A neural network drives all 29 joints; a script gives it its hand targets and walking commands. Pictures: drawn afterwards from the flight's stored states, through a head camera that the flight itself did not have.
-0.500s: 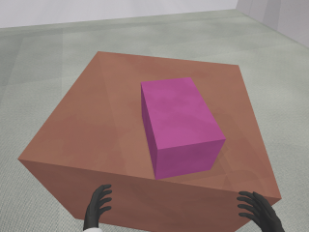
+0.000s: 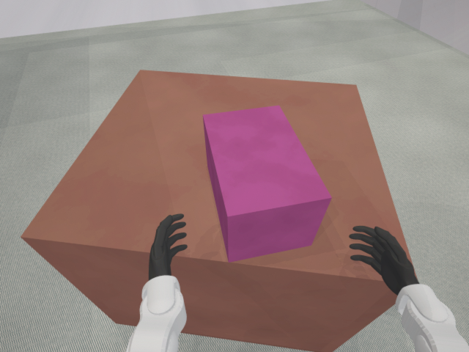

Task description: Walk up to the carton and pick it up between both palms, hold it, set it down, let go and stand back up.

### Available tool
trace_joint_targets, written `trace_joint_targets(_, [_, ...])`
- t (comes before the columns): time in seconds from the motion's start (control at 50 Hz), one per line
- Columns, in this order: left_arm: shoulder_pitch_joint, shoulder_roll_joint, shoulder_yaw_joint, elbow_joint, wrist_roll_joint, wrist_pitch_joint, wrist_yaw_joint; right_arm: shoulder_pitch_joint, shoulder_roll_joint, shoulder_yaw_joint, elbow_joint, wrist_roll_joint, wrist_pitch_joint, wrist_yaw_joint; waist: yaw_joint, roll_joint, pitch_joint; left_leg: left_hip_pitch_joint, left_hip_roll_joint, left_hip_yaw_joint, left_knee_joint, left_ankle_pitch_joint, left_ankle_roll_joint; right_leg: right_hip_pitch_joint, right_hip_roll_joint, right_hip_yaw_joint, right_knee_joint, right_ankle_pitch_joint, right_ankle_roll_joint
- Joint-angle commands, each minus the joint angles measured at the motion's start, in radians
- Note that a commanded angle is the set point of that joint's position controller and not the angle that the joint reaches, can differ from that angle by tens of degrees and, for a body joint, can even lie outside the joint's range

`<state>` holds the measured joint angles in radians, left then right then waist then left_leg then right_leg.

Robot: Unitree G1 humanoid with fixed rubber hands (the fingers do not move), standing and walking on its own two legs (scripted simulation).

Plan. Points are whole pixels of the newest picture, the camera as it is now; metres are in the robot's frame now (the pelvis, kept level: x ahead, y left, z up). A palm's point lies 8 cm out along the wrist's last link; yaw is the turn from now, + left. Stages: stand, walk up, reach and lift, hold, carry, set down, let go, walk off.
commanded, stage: reach and lift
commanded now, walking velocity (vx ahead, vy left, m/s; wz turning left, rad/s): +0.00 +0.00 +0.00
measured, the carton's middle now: (255, 178) +0.47 -0.01 +0.00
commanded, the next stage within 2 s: none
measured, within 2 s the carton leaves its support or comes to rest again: neither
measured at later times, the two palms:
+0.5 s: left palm (154, 229) +0.28 +0.16 +0.08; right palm (383, 226) +0.32 -0.22 +0.06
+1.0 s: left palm (151, 187) +0.33 +0.17 +0.12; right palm (370, 175) +0.40 -0.20 +0.11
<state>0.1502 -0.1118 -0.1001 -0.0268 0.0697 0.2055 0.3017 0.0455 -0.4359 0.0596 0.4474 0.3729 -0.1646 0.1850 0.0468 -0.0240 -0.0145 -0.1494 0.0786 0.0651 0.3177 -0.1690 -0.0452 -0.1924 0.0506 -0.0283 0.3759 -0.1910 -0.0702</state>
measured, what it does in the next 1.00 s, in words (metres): stands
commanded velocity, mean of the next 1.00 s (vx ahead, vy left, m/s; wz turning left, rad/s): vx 0.00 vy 0.00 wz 0.00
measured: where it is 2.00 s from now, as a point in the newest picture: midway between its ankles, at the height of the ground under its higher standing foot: outside the picture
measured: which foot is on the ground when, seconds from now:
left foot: down 0.00-1.00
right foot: down 0.00-1.00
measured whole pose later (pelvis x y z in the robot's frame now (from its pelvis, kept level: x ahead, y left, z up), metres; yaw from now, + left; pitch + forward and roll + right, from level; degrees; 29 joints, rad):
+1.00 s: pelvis -0.01 +0.01 +0.00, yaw -2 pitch +5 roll +0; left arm -0.44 -0.08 0.11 0.06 0.01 0.65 0.30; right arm -0.62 -0.49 0.11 0.69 0.39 0.15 0.12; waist 0.09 0.00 -0.04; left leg -0.24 0.09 0.09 0.32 -0.15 -0.05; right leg -0.28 0.06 0.00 0.34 -0.14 -0.06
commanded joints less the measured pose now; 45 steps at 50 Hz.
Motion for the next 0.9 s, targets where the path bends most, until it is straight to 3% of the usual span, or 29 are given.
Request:
trace_joint_targets(0.0, [-0.192, -0.017, 0.013, -0.222, 0.014, -0.023, -0.003, -0.249, -0.194, -0.083, -0.173, 0.018, -0.045, -0.017, 0.001, -0.140, -0.196, 0.073, -0.061, -0.046, -0.010, 0.113, 0.059, 0.101, -0.056, 0.145, -0.075, 0.300, 0.035])
trace_joint_targets(0.24, [-0.329, -0.019, 0.035, -0.264, 0.003, 0.068, -0.009, -0.427, -0.220, -0.072, -0.139, 0.039, 0.009, -0.030, -0.003, -0.089, -0.275, 0.153, -0.053, -0.056, -0.005, 0.208, 0.055, 0.101, -0.030, 0.122, -0.070, 0.435, 0.017])
trace_joint_targets(0.46, [-0.501, -0.016, 0.075, -0.257, -0.003, 0.204, -0.002, -0.643, -0.245, -0.066, -0.076, 0.038, 0.091, -0.037, 0.010, -0.077, -0.309, 0.197, -0.045, -0.051, -0.009, 0.219, 0.060, 0.072, -0.007, 0.106, -0.082, 0.395, 0.003])
trace_joint_targets(0.7, [-0.748, 0.022, 0.136, -0.220, -0.033, 0.346, 0.010, -0.898, -0.254, -0.054, -0.028, 0.033, 0.208, -0.055, 0.030, -0.076, -0.391, 0.152, -0.045, -0.046, 0.000, 0.180, 0.060, 0.078, -0.011, 0.119, -0.069, 0.350, 0.024])
trace_joint_targets(0.88, [-0.913, 0.060, 0.184, -0.139, -0.045, 0.393, 0.005, -1.069, -0.257, -0.041, 0.051, 0.021, 0.257, -0.063, 0.043, -0.082, -0.457, 0.105, -0.050, -0.041, 0.012, 0.181, 0.053, 0.090, -0.009, 0.118, -0.054, 0.359, 0.042])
